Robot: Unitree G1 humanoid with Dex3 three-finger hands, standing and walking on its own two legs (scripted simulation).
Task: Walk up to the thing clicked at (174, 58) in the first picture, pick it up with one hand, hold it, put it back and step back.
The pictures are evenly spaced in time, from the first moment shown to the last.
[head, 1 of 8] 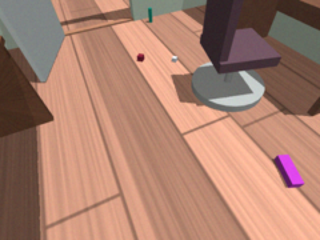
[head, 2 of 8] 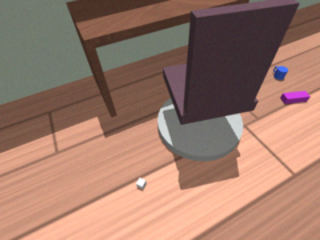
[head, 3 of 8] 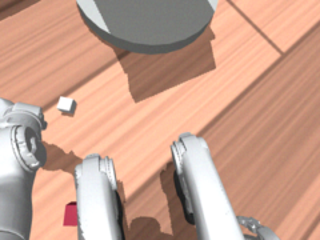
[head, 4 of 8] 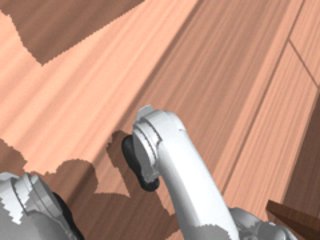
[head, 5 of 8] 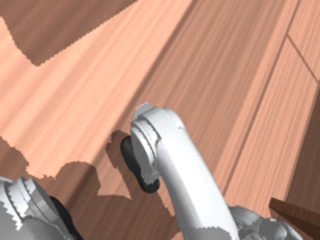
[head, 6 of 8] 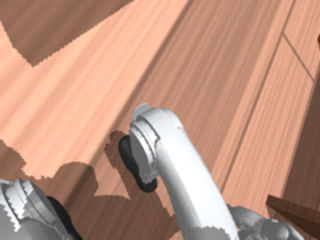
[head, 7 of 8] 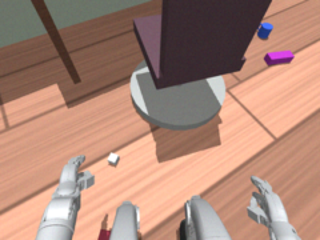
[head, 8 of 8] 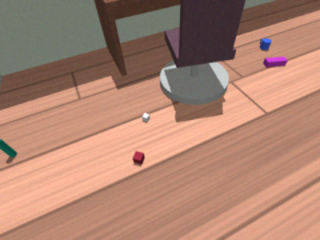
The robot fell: no
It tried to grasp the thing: yes
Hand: left
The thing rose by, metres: 0.00
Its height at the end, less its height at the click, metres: +0.00
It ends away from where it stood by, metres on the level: 0.00
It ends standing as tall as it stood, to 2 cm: yes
